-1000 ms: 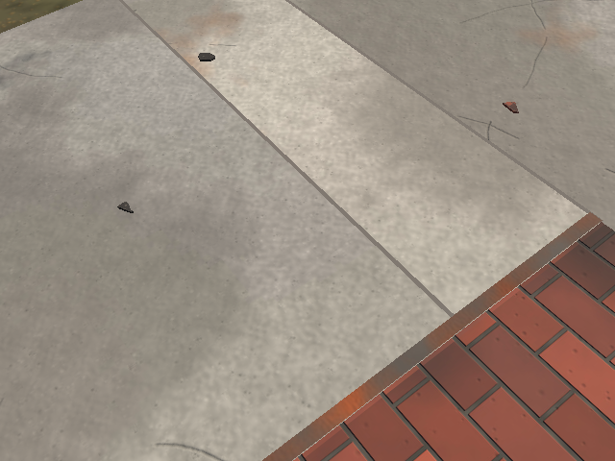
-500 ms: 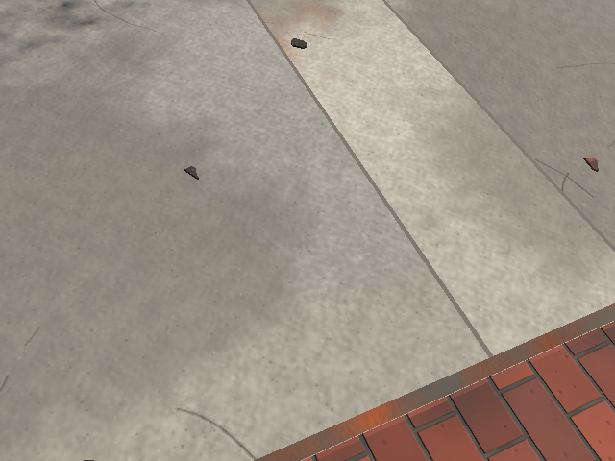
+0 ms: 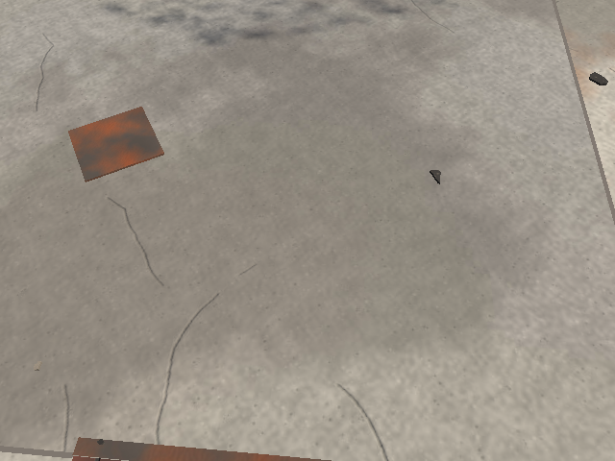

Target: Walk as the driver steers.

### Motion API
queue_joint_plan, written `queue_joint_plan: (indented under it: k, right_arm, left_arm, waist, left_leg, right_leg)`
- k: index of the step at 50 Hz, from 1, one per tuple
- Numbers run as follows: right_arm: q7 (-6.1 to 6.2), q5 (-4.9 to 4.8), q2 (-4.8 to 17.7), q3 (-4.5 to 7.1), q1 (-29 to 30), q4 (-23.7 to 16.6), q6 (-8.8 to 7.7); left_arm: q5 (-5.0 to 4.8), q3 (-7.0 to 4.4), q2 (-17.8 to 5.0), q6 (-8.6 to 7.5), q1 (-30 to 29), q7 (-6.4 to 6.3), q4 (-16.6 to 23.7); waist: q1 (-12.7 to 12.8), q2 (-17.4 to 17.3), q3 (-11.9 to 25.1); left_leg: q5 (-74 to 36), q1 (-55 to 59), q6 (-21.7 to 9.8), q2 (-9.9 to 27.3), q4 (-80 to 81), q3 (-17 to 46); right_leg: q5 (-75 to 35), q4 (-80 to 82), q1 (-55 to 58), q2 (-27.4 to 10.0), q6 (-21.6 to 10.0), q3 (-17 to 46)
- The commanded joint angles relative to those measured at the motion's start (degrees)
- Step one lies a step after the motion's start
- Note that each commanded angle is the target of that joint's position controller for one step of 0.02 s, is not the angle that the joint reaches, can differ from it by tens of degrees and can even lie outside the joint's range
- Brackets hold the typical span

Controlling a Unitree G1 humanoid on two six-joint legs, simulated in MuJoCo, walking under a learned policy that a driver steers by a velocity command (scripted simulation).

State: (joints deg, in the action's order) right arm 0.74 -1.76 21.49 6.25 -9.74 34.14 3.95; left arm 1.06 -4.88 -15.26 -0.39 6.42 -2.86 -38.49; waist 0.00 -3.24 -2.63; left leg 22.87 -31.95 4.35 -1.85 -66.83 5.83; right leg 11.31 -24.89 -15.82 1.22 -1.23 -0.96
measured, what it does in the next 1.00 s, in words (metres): steps on the spot, turning right: left foot, then right foot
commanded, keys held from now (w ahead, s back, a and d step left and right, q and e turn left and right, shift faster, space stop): shift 0.20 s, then e+shift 0.50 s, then w+e+shift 0.30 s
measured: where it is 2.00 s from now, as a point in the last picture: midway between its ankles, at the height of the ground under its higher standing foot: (530, 335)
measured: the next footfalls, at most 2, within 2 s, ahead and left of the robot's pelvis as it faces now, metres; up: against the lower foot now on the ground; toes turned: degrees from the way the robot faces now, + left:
left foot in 0.24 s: +0.03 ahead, +0.16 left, +0.00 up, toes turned +6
right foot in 0.72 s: +0.03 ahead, -0.09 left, +0.00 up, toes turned -19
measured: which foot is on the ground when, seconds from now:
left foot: up 0.00-0.22, down 0.24-0.72, up 0.74-1.00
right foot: down 0.00-0.24, up 0.26-0.70, down 0.72-1.00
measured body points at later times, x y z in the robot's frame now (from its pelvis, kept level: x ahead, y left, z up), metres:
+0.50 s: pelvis +0.01 +0.05 +0.00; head +0.04 +0.07 +0.45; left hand +0.09 +0.35 -0.12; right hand +0.20 -0.19 -0.08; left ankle -0.01 +0.15 -0.74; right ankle -0.02 -0.08 -0.66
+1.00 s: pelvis +0.09 -0.02 +0.01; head +0.09 -0.06 +0.46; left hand +0.26 +0.22 -0.08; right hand +0.14 -0.35 -0.09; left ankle +0.25 +0.12 -0.67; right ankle -0.01 -0.07 -0.74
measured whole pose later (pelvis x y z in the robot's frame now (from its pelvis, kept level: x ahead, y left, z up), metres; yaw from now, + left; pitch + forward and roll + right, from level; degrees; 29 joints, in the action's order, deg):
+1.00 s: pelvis +0.09 -0.02 +0.01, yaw -28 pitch +3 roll +3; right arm -2.5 3.1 18.8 5.1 -5.2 39.7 -1.3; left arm 0.6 -3.5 -16.8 -0.8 24.3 0.9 -38.1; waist 2.9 -1.4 0.9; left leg 9.3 -35.7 4.5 2.9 -50.5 3.1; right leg 16.0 -21.4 -8.1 2.5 -5.0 9.0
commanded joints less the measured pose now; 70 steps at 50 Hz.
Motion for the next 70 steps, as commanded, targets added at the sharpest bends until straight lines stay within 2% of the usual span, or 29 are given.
queue_joint_plan:
  k: [1,7,11,12,13,14,15,18,22,27,34,36,37,38,39,40,43,46,47,50,54,58,59,60,61,62,64,67,70]
  right_arm:
    - [-0.21,0.02,2.27,0.21,2.94,-5.44,-0.74]
    - [-0.65,0.97,0.85,-1.06,1.95,-4.90,-1.28]
    - [-1.00,1.18,0.30,-0.98,-3.47,-2.05,-1.06]
    - [-0.53,1.63,1.51,-1.11,-4.57,-2.02,-1.20]
    - [0.21,3.24,3.57,-1.65,-0.86,-3.43,-1.46]
    - [-0.17,4.87,-0.12,-2.44,-0.59,-2.93,-2.34]
    - [-0.42,5.10,0.03,-2.38,1.44,-2.41,-3.16]
    - [0.76,3.16,4.33,-0.54,1.63,-0.84,-3.84]
    - [2.21,3.24,-0.67,-1.64,4.49,-1.11,-3.48]
    - [2.51,3.18,1.38,-0.27,4.02,-0.11,-2.92]
    - [-0.04,0.41,4.59,1.67,5.81,1.06,-3.65]
    - [-0.66,-0.23,2.58,1.57,2.97,3.13,-3.66]
    - [-0.79,1.42,-1.22,0.35,6.29,0.77,-4.03]
    - [-0.62,2.08,-2.73,-0.51,10.27,-4.02,-5.46]
    - [-1.24,0.40,1.54,0.42,14.83,-4.20,-7.08]
    - [-1.86,-0.76,2.81,0.81,15.55,-4.48,-8.53]
    - [-1.99,1.83,3.69,1.52,10.37,-0.79,-10.37]
    - [-2.17,1.95,1.10,0.62,10.88,0.54,-10.69]
    - [-3.50,7.36,-1.99,-1.50,6.45,3.21,-6.55]
    - [-3.79,4.94,-0.39,-1.60,10.47,1.19,-3.91]
    - [-3.53,3.72,0.94,-2.01,17.19,-1.31,-5.16]
    - [-2.21,2.63,3.42,-1.35,5.58,0.42,-6.63]
    - [-1.28,3.29,5.76,-0.28,-6.02,3.61,-7.45]
    - [-0.03,4.66,10.91,1.10,-18.81,5.92,-8.04]
    - [-0.03,5.91,17.34,2.11,-19.69,6.27,-8.02]
    - [-0.73,5.74,10.54,0.78,-11.63,4.85,-7.87]
    - [-1.20,5.20,2.97,-1.03,-8.35,5.12,-7.88]
    - [-1.13,4.50,-0.24,-2.50,-13.02,9.39,-9.45]
    - [-1.48,2.94,0.27,-2.78,-17.65,12.60,-10.56]
  left_arm:
    - [0.35,-1.54,-8.16,-0.05,0.21,-0.87,3.67]
    - [-1.08,-2.52,-11.95,0.50,0.10,1.43,2.88]
    - [-3.05,-1.03,-9.18,0.34,1.87,1.93,0.66]
    - [-1.51,0.69,-4.87,-0.23,5.19,2.68,-0.46]
    - [1.15,2.66,-0.31,-0.92,6.59,3.76,0.76]
    - [-0.25,1.56,-4.71,-0.49,3.12,3.18,0.59]
    - [-1.72,0.69,-7.67,0.02,2.18,2.92,0.68]
    - [-2.54,-1.85,-11.91,1.92,4.86,1.54,-1.00]
    - [-3.12,-1.75,-8.19,3.45,5.80,0.77,-0.25]
    - [-2.35,-0.32,-4.67,3.67,2.20,2.76,4.52]
    - [-2.71,-1.72,-6.76,5.44,4.21,4.75,7.88]
    - [-2.92,-3.60,-9.25,5.23,12.29,3.46,5.43]
    - [-3.93,-5.99,-16.30,4.51,20.80,2.47,3.76]
    - [-2.81,-5.92,-20.97,1.65,20.92,3.30,5.60]
    - [-2.98,-4.50,-15.94,-0.58,20.13,4.06,5.46]
    - [-2.87,-3.41,-13.95,-1.81,17.75,3.85,5.26]
    - [-2.40,-1.70,-11.09,-2.05,10.48,2.32,7.34]
    - [-1.98,-1.63,-11.79,-2.41,13.21,1.21,6.90]
    - [0.87,-2.57,-14.87,-1.31,15.05,2.87,3.75]
    - [-0.24,-1.83,-12.40,-0.87,17.29,4.55,3.17]
    - [-0.14,-2.41,-14.16,-1.27,18.11,4.02,2.66]
    - [0.01,-2.28,-14.58,-2.42,10.95,3.72,3.40]
    - [0.07,-1.64,-12.96,-3.10,9.99,3.87,2.95]
    - [0.16,-0.30,-8.59,-3.82,10.37,4.06,3.08]
    - [-2.14,1.23,-2.82,-4.30,12.37,3.95,6.93]
    - [-1.43,1.79,-4.90,-3.55,12.98,3.31,3.91]
    - [0.62,1.20,-8.10,-3.05,9.38,4.80,2.08]
    - [1.55,2.04,-6.27,-2.42,4.45,6.72,2.88]
    - [2.46,3.00,-5.68,-2.41,-1.95,7.18,5.43]
  waist:
    - [1.89,10.33,4.64]
    - [1.65,13.30,8.59]
    - [-1.36,11.54,8.63]
    - [-0.30,3.90,10.99]
    - [2.89,-11.31,11.55]
    - [-0.99,-8.47,11.81]
    - [-0.58,-7.33,8.31]
    - [-1.19,-7.64,4.38]
    - [-0.20,-4.85,3.42]
    - [-1.84,-3.65,5.15]
    - [0.68,-4.43,6.25]
    - [4.09,1.54,10.00]
    - [6.87,15.55,10.10]
    - [6.25,22.74,12.03]
    - [8.71,12.96,8.26]
    - [6.42,12.38,3.50]
    - [0.95,9.21,1.36]
    - [1.39,7.56,1.59]
    - [1.75,10.05,1.92]
    - [3.50,11.87,-1.14]
    - [6.07,12.15,-2.25]
    - [-1.53,13.22,0.35]
    - [-7.36,9.60,5.14]
    - [-12.37,-2.52,14.22]
    - [-8.23,-25.50,16.53]
    - [-4.54,-12.46,9.55]
    - [-2.82,0.63,4.71]
    - [-2.89,-4.30,-0.23]
    - [-2.01,-2.83,-3.08]
  left_leg:
    - [-1.61,-6.57,1.79,4.08,0.99,-3.23]
    - [1.53,7.13,0.31,3.14,20.06,-6.71]
    - [-13.37,23.91,-4.54,0.78,45.91,-7.41]
    - [-25.09,34.74,-6.20,7.36,48.00,0.98]
    - [-40.67,36.28,-12.95,20.80,45.28,12.73]
    - [-34.75,27.56,-18.86,22.10,46.61,11.43]
    - [-30.31,25.58,-18.33,19.44,47.25,8.19]
    - [-35.60,25.19,-17.70,19.28,47.10,3.77]
    - [-31.57,26.58,-17.03,18.99,48.88,-3.21]
    - [-31.82,30.21,-17.67,21.12,48.39,-7.48]
    - [-35.87,28.45,-13.02,23.36,41.36,-13.70]
    - [-24.08,20.89,-7.79,18.24,28.37,-18.59]
    - [3.93,3.07,-3.87,11.71,8.99,-21.71]
    - [16.46,-17.76,-1.69,1.42,-4.52,-8.74]
    - [12.72,-23.66,-3.45,3.44,-6.90,-0.88]
    - [7.64,-24.00,-5.42,4.49,-4.33,0.09]
    - [-6.47,-14.20,-4.65,5.79,7.03,-0.41]
    - [-15.62,-9.85,-1.80,2.83,15.64,-2.15]
    - [-15.40,-7.42,-0.30,3.15,14.55,-5.52]
    - [-15.16,-5.98,2.55,3.08,19.22,-6.01]
    - [-13.75,-3.88,2.38,2.72,29.45,-4.60]
    - [-9.50,17.84,-1.48,2.15,35.93,-4.89]
    - [-8.45,32.02,-2.93,2.40,37.18,-4.57]
    - [8.85,45.32,-3.99,11.98,41.03,5.65]
    - [33.22,50.72,-7.20,23.59,56.84,39.26]
    - [32.37,43.15,-9.31,25.16,57.62,43.51]
    - [18.18,35.00,-10.13,19.96,54.02,25.69]
    - [5.54,31.68,-10.27,14.46,56.24,13.40]
    - [-6.87,33.03,-13.39,14.27,58.03,10.64]
  right_leg:
    - [-11.91,8.50,9.77,-14.54,-11.70,9.86]
    - [-20.96,5.19,9.40,-16.62,-12.55,5.46]
    - [-16.70,-2.19,3.77,-14.73,-7.14,3.51]
    - [-5.17,-7.43,-3.48,-10.97,-1.68,0.63]
    - [18.02,-13.14,-11.82,-6.52,3.88,-2.68]
    - [23.08,-17.10,-8.30,-7.38,5.27,1.62]
    - [21.28,-20.50,-8.57,-6.70,5.53,2.03]
    - [19.94,-38.02,-16.28,-4.10,6.61,3.71]
    - [12.84,-43.03,-20.97,-4.92,8.30,2.76]
    - [10.71,-29.94,-18.04,-7.35,7.94,-0.25]
    - [8.93,-14.28,-6.51,-5.30,1.80,-5.74]
    - [1.96,-4.59,8.98,-0.94,-2.93,-5.27]
    - [-0.63,0.10,21.32,-11.00,-9.90,12.88]
    - [26.14,10.35,25.62,-21.72,-22.53,45.81]
    - [41.89,16.27,24.97,-23.57,-22.13,46.26]
    - [42.49,17.03,20.94,-22.34,-19.35,43.49]
    - [27.72,15.24,12.33,-14.53,-13.81,29.62]
    - [18.53,14.96,9.72,-11.27,-13.19,25.00]
    - [17.49,14.55,7.10,-6.78,-11.26,20.99]
    - [18.36,15.31,2.32,-6.13,-11.89,23.42]
    - [17.52,13.52,5.09,-7.30,-12.52,27.88]
    - [7.38,8.56,-0.55,-8.43,-10.54,30.75]
    - [-3.27,-3.90,-4.62,-4.84,-8.88,26.91]
    - [-2.88,-26.40,-9.96,1.77,-7.10,17.70]
    - [20.37,-42.98,-26.39,9.09,-4.60,11.81]
    - [13.13,-50.03,-30.31,4.29,-5.56,12.25]
    - [4.41,-47.18,-27.36,-0.49,-5.29,10.10]
    - [2.13,-42.62,-28.56,-1.14,-4.15,10.95]
    - [0.70,-38.04,-34.96,-1.24,-2.89,8.41]
Velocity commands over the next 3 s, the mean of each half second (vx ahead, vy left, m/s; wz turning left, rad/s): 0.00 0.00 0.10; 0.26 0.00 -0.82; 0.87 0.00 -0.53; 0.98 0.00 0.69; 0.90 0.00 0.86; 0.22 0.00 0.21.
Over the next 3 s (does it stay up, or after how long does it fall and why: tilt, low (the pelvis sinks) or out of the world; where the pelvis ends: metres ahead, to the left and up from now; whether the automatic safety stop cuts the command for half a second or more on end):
stays up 1.40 -0.59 -0.01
